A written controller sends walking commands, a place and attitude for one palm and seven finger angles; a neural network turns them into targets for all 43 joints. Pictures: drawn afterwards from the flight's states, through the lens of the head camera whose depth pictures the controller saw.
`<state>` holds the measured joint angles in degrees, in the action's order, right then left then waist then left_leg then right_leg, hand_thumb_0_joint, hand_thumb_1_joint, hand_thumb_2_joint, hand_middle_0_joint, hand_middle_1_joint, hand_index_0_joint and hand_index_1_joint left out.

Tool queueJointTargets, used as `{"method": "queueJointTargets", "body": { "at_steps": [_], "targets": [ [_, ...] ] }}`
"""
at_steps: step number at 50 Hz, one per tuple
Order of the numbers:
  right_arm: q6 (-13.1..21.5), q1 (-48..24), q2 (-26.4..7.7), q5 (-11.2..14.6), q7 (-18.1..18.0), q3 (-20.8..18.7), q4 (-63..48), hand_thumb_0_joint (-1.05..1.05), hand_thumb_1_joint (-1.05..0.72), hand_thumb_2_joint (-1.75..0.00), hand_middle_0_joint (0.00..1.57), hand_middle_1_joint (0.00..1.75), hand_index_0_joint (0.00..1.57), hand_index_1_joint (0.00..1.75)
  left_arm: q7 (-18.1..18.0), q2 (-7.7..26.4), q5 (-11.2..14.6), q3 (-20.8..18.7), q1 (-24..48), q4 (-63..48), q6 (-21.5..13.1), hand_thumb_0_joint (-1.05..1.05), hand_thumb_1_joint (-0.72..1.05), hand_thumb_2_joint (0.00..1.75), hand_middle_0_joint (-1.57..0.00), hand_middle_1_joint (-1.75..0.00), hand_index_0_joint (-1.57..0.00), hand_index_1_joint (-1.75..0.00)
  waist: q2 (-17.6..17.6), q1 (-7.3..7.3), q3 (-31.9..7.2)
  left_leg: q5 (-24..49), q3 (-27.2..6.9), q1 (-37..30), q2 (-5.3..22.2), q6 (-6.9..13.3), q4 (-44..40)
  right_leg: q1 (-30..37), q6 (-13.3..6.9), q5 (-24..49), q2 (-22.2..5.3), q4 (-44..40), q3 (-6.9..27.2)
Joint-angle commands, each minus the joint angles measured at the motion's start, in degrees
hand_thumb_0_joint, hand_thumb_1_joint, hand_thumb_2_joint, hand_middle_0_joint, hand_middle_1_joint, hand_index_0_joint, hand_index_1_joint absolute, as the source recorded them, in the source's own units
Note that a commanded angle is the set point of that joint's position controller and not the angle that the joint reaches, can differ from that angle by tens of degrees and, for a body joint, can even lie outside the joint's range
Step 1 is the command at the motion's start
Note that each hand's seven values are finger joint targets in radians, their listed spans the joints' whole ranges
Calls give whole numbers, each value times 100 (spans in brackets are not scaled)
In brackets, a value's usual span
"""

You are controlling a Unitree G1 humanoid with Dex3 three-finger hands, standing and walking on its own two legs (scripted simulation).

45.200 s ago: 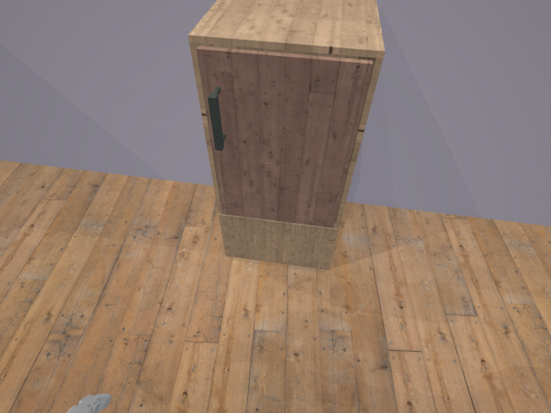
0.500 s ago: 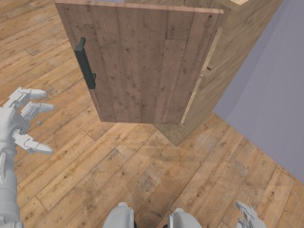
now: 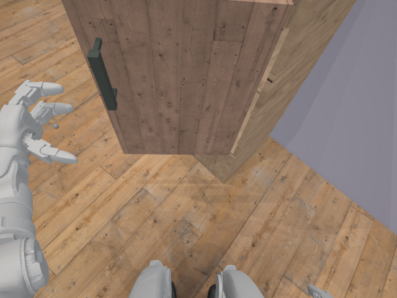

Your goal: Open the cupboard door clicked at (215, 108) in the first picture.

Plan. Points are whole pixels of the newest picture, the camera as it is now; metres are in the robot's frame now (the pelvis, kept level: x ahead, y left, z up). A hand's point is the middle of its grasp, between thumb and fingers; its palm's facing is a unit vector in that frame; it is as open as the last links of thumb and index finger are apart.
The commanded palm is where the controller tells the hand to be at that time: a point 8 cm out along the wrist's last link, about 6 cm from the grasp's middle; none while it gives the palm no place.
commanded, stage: move the hooked fingers beside the handle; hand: left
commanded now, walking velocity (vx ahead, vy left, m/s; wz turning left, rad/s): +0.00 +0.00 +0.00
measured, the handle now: (105, 77) +0.56 +0.21 +0.04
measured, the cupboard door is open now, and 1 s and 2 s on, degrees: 46 44 44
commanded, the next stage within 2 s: slide the fingers in behind the handle in 1.44 s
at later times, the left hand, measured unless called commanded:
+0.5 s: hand (76, 92) +0.51 +0.26 +0.06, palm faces +0.02 -1.00 -0.03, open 14.0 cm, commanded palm +0.50 +0.29 +0.05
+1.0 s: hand (79, 88) +0.52 +0.26 +0.05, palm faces +0.03 -1.00 -0.03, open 13.9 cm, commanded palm +0.51 +0.29 +0.05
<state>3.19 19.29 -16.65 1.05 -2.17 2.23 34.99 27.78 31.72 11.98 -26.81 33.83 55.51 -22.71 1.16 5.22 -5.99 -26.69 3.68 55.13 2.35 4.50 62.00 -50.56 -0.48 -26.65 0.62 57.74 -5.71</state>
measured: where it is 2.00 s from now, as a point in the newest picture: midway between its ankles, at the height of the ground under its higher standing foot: outside the picture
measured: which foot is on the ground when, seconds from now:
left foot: down 0.00-1.00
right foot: down 0.00-1.00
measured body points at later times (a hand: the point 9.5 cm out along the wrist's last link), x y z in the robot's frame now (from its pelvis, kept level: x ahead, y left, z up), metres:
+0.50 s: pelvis +0.00 +0.00 -0.01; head +0.16 +0.03 +0.41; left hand +0.50 +0.31 +0.06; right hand +0.00 -0.28 -0.11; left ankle +0.03 +0.07 -0.66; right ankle +0.01 -0.12 -0.66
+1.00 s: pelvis +0.01 +0.00 -0.01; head +0.18 +0.03 +0.40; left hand +0.52 +0.31 +0.05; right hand -0.01 -0.28 -0.11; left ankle +0.03 +0.07 -0.66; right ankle +0.01 -0.12 -0.66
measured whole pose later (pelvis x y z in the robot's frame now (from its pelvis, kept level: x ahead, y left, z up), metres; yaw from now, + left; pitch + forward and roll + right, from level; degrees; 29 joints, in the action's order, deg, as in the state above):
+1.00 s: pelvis +0.01 +0.00 -0.01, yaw -2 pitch +26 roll -6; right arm -4.6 22.7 -16.5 -0.7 -0.4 3.5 34.8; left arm 24.6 41.5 4.8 -31.1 51.6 67.9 -21.2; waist 1.9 11.1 -5.4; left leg -28.3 2.6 64.1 4.2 4.0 65.7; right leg -58.8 -1.0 -27.2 2.5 59.5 -6.4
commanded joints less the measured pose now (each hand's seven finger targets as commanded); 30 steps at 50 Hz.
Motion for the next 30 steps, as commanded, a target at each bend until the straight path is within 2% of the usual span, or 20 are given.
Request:
{"method": "queueJointTargets", "body": {
  "at_steps": [1,3,4,6,9,10,12,13,15,16,17,18,19,21,22,24,26,27,30],
  "targets": [
    [10,743,-1119,11,-88,-414,-327,0,-90,-90,20,30,20,30,-78,1665,4,-169,2497,-748,-404,0,-50,30,-30,-120,-30,-120,768,141,-2157,1988,-1017,-2511,80,-384,-870,-207,-133,948,194,-542,206],
    [-27,772,-1126,-14,-88,-415,-286,0,-90,-90,20,30,20,30,-136,1675,-30,-143,2797,-650,-468,0,-50,30,-30,-120,-30,-120,731,204,-2316,1890,-1039,-2496,72,-375,-801,-252,-120,928,180,-502,221],
    [-51,805,-1143,-23,-91,-419,-266,0,-90,-90,20,30,20,30,-170,1819,-69,-241,2853,-640,-517,0,-50,30,-30,-120,-30,-120,795,178,-2394,1968,-1090,-2572,87,-400,-801,-282,-134,939,181,-478,208],
    [-101,895,-1148,-60,-72,-426,-247,0,-90,-90,20,30,20,30,-209,1874,-89,-288,2955,-751,-610,0,-50,30,-30,-120,-30,-120,1022,145,-2793,2385,-1134,-2935,98,-460,-754,-331,-136,1044,197,-442,198],
    [-200,929,-1160,-54,-64,-401,-193,0,-90,-90,20,30,20,30,-239,1923,-148,-284,3022,-305,-538,0,-50,30,-30,-120,-30,-120,769,239,-2570,2227,-1116,-2626,105,-411,-705,-342,-114,1042,198,-446,198],
    [-221,948,-1151,-60,-71,-374,-167,0,-90,-90,20,30,20,30,-242,1894,-167,-204,3228,-215,-519,0,-50,30,-30,-120,-30,-120,765,314,-2497,2182,-1096,-2500,92,-374,-659,-384,-116,1029,205,-424,207],
    [-284,997,-1202,-62,-68,-370,-183,0,-90,-90,20,30,20,30,-270,2182,-253,-371,3186,35,-417,0,-50,30,-30,-120,-30,-120,804,281,-2464,2048,-1063,-2319,80,-362,-658,-341,-108,1008,203,-429,228],
    [-315,1012,-1199,-59,-68,-350,-195,0,-90,-90,20,30,20,30,-287,2196,-286,-338,3230,154,-367,0,-50,30,-30,-120,-30,-120,715,329,-2375,1985,-1044,-2192,75,-337,-654,-329,-101,1003,203,-439,225],
    [-348,1054,-1179,-80,-65,-341,-204,0,-90,-90,20,30,20,30,-309,2192,-318,-260,3565,-48,-416,0,-50,30,-30,-120,-30,-120,933,375,-2493,2183,-1073,-2340,88,-343,-589,-436,-117,1082,213,-388,227],
    [-369,1094,-1198,-96,-56,-337,-194,0,-90,-90,20,30,20,30,-319,2284,-360,-295,3697,-91,-445,0,-50,30,-30,-120,-30,-120,1033,376,-2672,2289,-1075,-2447,98,-362,-562,-442,-103,1124,221,-375,239],
    [-391,1131,-1212,-103,-49,-349,-181,0,-90,-90,20,30,20,30,-345,2393,-389,-364,3686,-53,-466,0,-50,30,-30,-120,-30,-120,998,384,-2727,2361,-1121,-2507,116,-377,-540,-482,-108,1137,228,-365,228],
    [-411,1139,-1202,-108,-41,-338,-165,0,-90,-90,20,30,20,30,-363,2340,-391,-299,3816,-82,-489,0,-50,30,-30,-120,-30,-120,1120,424,-2758,2402,-1131,-2553,123,-388,-512,-568,-105,1129,228,-344,225],
    [-422,1153,-1189,-114,-32,-339,-140,0,-90,-90,20,30,20,30,-371,2243,-382,-228,3958,-52,-495,0,-50,30,-30,-120,-30,-120,1086,497,-2769,2349,-1125,-2524,125,-370,-473,-600,-90,1131,231,-353,232],
    [-458,1251,-1233,-132,-32,-332,-105,0,-90,-90,20,30,20,30,-361,2473,-394,-385,4051,88,-483,0,-50,30,-30,-120,-30,-120,1061,515,-2921,2500,-1130,-2532,135,-368,-401,-567,-91,1220,255,-326,240],
    [-466,1253,-1244,-123,-40,-331,-109,0,-90,-90,20,30,20,30,-354,2557,-396,-448,3990,263,-420,0,-50,30,-30,-120,-30,-120,922,523,-2860,2436,-1089,-2319,115,-332,-367,-458,-81,1260,251,-332,257],
    [-504,1302,-1241,-114,-45,-295,-112,0,-90,-90,20,30,20,30,-346,2655,-469,-432,4052,442,-296,0,-50,30,-30,-120,-30,-120,915,561,-2776,2375,-1031,-2075,94,-287,-328,-376,-68,1322,245,-322,280],
    [-554,1380,-1237,-129,-40,-279,-128,0,-90,-90,20,30,20,30,-345,2667,-550,-357,4205,385,-253,0,-50,30,-30,-120,-30,-120,1098,602,-2896,2630,-1046,-2257,117,-304,-296,-489,-63,1427,258,-290,265],
    [-579,1409,-1227,-144,-23,-282,-112,0,-90,-90,20,30,20,30,-354,2719,-591,-370,4262,343,-245,0,-50,30,-30,-120,-30,-120,1239,572,-2951,2741,-1055,-2309,122,-321,-267,-519,-68,1472,257,-266,256],
    [-628,1489,-1222,-173,-2,-277,-123,0,-90,-90,20,30,20,30,-402,2819,-625,-428,4382,299,-257,0,-50,30,-30,-120,-30,-120,1274,617,-3051,3006,-1104,-2411,146,-328,-185,-599,-82,1577,285,-221,242]
  ]
}}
